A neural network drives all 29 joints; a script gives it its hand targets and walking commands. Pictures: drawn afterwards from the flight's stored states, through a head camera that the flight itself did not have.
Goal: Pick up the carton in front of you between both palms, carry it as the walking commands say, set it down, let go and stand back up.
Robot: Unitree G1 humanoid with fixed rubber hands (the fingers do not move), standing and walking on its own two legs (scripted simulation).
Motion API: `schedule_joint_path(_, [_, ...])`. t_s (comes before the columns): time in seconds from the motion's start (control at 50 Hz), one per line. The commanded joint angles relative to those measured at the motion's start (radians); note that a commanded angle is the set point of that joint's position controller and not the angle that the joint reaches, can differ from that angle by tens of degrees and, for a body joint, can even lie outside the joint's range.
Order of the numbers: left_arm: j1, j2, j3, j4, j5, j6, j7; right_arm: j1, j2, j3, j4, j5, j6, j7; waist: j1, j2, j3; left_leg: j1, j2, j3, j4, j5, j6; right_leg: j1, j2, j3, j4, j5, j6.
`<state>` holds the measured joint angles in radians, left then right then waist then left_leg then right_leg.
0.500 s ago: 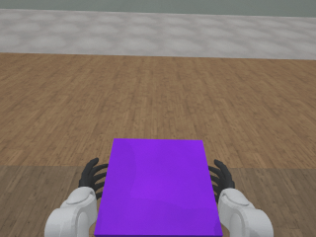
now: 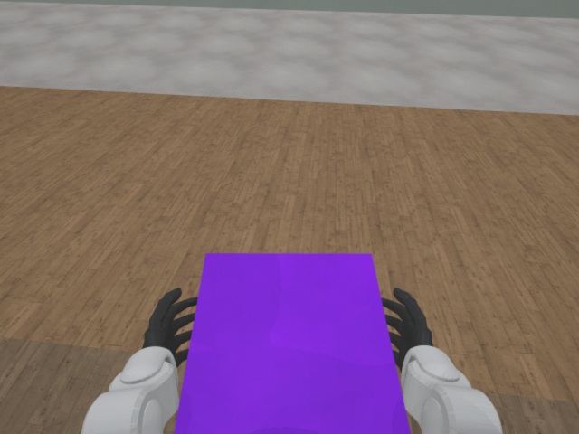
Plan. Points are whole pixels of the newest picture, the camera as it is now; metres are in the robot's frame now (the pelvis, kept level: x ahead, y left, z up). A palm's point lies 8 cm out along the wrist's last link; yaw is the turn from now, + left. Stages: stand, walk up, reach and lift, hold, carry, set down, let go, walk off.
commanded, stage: carry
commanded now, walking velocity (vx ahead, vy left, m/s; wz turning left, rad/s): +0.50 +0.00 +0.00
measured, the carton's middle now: (287, 369) +0.23 +0.01 +0.01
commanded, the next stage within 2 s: none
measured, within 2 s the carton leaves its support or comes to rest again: neither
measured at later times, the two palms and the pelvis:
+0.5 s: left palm (205, 163) +0.61 +0.18 +0.08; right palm (358, 170) +0.58 -0.12 +0.08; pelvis +0.34 +0.05 -0.01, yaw -3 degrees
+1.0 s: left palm (248, 98) +1.01 +0.14 +0.03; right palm (352, 99) +1.02 -0.17 +0.03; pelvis +0.69 -0.02 -0.03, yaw -1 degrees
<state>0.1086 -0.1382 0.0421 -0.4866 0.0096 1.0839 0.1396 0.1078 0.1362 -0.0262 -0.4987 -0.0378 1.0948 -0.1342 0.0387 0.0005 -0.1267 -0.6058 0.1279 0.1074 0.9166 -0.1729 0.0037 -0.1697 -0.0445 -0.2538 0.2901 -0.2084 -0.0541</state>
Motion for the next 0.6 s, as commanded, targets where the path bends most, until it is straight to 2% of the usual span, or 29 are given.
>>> schedule_joint_path(0.0, [-0.324, -0.674, -0.594, -0.104, -0.185, -0.012, -0.086, -0.288, 0.715, 0.564, -0.074, 0.130, -0.022, 0.034, -0.027, -0.123, -0.053, -0.080, -0.002, 0.037, -0.167, 0.101, -0.013, 0.157, -0.220, 0.172, -0.184, 0.066, -0.057])
schedule_joint_path(0.08, [-0.295, -0.626, -0.556, -0.134, -0.170, 0.005, -0.052, -0.305, 0.662, 0.563, -0.135, 0.165, -0.002, 0.015, -0.021, -0.133, 0.016, -0.046, -0.034, 0.093, -0.320, 0.152, -0.006, 0.185, -0.198, 0.104, -0.166, 0.203, -0.056])
schedule_joint_path(0.14, [-0.283, -0.586, -0.532, -0.151, -0.157, 0.025, -0.019, -0.306, 0.607, 0.548, -0.168, 0.181, 0.020, 0.001, -0.022, -0.150, 0.053, 0.011, -0.042, 0.110, -0.391, 0.169, 0.022, 0.220, -0.205, 0.077, -0.129, 0.291, -0.043])
schedule_joint_path(0.18, [-0.291, -0.561, -0.528, -0.173, -0.158, 0.035, -0.001, -0.300, 0.575, 0.530, -0.177, 0.191, 0.028, -0.009, -0.034, -0.159, -0.006, 0.176, -0.089, 0.162, -0.389, 0.094, 0.035, 0.225, -0.194, 0.036, 0.033, 0.498, -0.023])
schedule_joint_path(0.2, [-0.302, -0.550, -0.529, -0.189, -0.162, 0.039, 0.007, -0.292, 0.564, 0.519, -0.172, 0.193, 0.029, -0.014, -0.052, -0.121, -0.067, 0.342, -0.144, 0.212, -0.423, 0.043, 0.037, 0.186, -0.149, -0.013, 0.214, 0.568, -0.001])
schedule_joint_path(0.22, [-0.316, -0.533, -0.529, -0.200, -0.163, 0.042, 0.015, -0.284, 0.548, 0.503, -0.165, 0.191, 0.030, -0.020, -0.069, -0.048, -0.144, 0.572, -0.109, 0.146, -0.417, -0.016, 0.036, 0.045, -0.110, -0.005, 0.428, 0.454, 0.020])
schedule_joint_path(0.24, [-0.318, -0.525, -0.537, -0.230, -0.167, 0.046, 0.022, -0.297, 0.524, 0.495, -0.166, 0.191, 0.030, -0.024, -0.075, 0.195, -0.248, 0.814, 0.183, -0.327, -0.519, -0.251, 0.158, -0.259, -0.023, 0.030, 0.764, 0.199, 0.075])
schedule_joint_path(0.26, [-0.338, -0.518, -0.540, -0.245, -0.177, 0.048, 0.023, -0.289, 0.541, 0.499, -0.159, 0.213, 0.028, -0.024, -0.066, 0.355, -0.266, 0.869, 0.298, -0.642, -0.691, -0.162, 0.232, -0.461, 0.088, 0.123, 0.989, -0.260, 0.076])
schedule_joint_path(0.28, [-0.372, -0.562, -0.556, -0.217, -0.185, 0.044, 0.024, -0.326, 0.559, 0.501, -0.170, 0.222, 0.025, -0.021, -0.067, 0.262, -0.245, 0.842, 0.293, -0.542, -0.667, 0.001, 0.232, -0.517, 0.022, 0.230, 1.113, -0.270, 0.048])
schedule_joint_path(0.3, [-0.392, -0.593, -0.554, -0.200, -0.181, 0.037, 0.021, -0.356, 0.592, 0.510, -0.165, 0.226, 0.016, -0.016, -0.069, 0.175, -0.251, 0.781, 0.263, -0.449, -0.622, 0.124, 0.220, -0.521, -0.015, 0.254, 1.134, -0.228, 0.020])
schedule_joint_path(0.32, [-0.418, -0.625, -0.547, -0.171, -0.174, 0.027, 0.018, -0.399, 0.618, 0.516, -0.161, 0.226, 0.006, -0.010, -0.065, 0.078, -0.229, 0.699, 0.243, -0.347, -0.610, 0.172, 0.188, -0.513, -0.055, 0.259, 1.090, -0.181, 0.009])
schedule_joint_path(0.34, [-0.443, -0.643, -0.542, -0.144, -0.166, 0.015, 0.018, -0.440, 0.633, 0.521, -0.148, 0.225, -0.005, -0.006, -0.056, 0.053, -0.221, 0.623, 0.219, -0.282, -0.628, 0.122, 0.155, -0.479, -0.075, 0.266, 1.016, -0.126, 0.006])
schedule_joint_path(0.36, [-0.462, -0.649, -0.528, -0.111, -0.152, 0.004, 0.020, -0.474, 0.633, 0.518, -0.131, 0.223, -0.015, -0.003, -0.051, 0.061, -0.219, 0.575, 0.198, -0.227, -0.653, 0.046, 0.136, -0.449, -0.078, 0.251, 0.967, -0.086, 0.006])
schedule_joint_path(0.38, [-0.479, -0.645, -0.514, -0.079, -0.136, -0.007, 0.025, -0.502, 0.626, 0.511, -0.107, 0.218, -0.024, -0.002, -0.050, 0.079, -0.205, 0.539, 0.187, -0.197, -0.676, -0.003, 0.134, -0.439, -0.072, 0.229, 0.931, -0.057, 0.008])
schedule_joint_path(0.44, [-0.554, -0.599, -0.456, 0.020, -0.088, -0.035, 0.050, -0.576, 0.575, 0.471, -0.009, 0.192, -0.050, -0.013, -0.058, 0.106, -0.142, 0.506, 0.167, -0.121, -0.733, -0.095, 0.150, -0.496, -0.076, 0.194, 0.796, 0.034, 0.023])
schedule_joint_path(0.5, [-0.684, -0.558, -0.407, 0.120, -0.071, -0.056, 0.071, -0.681, 0.535, 0.416, 0.101, 0.168, -0.076, -0.038, -0.073, 0.107, -0.084, 0.529, 0.140, -0.078, -0.743, -0.046, 0.170, -0.560, -0.073, 0.165, 0.618, 0.123, 0.032])
schedule_joint_path(0.58, [-0.828, -0.554, -0.367, 0.267, -0.063, -0.081, 0.082, -0.817, 0.528, 0.362, 0.258, 0.137, -0.103, -0.064, -0.092, 0.104, -0.050, 0.566, 0.099, -0.012, -0.701, 0.132, 0.166, -0.509, -0.024, 0.108, 0.399, 0.192, 0.013])
